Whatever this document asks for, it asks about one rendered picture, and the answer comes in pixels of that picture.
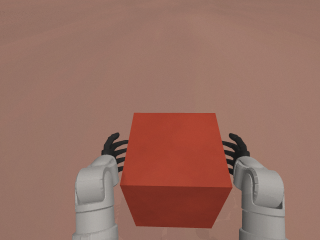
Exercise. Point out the robot left hand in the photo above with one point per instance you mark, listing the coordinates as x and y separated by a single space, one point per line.
109 149

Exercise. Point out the robot left forearm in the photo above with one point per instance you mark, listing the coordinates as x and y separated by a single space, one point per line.
94 200

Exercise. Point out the robot right hand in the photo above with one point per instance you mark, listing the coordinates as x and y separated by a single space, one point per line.
240 149

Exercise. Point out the carton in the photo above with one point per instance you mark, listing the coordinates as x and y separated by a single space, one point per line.
175 172

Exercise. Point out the robot right forearm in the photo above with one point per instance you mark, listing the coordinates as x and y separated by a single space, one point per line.
262 200

